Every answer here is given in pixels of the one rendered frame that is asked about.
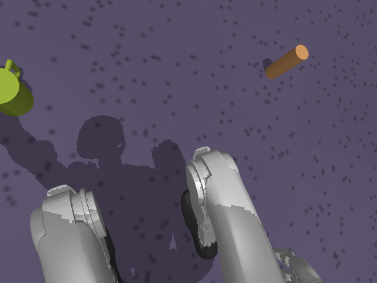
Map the right robot hand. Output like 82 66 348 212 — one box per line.
272 248 323 283

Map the right robot foot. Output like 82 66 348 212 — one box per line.
181 189 218 259

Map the left robot foot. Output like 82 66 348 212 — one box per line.
104 227 123 283

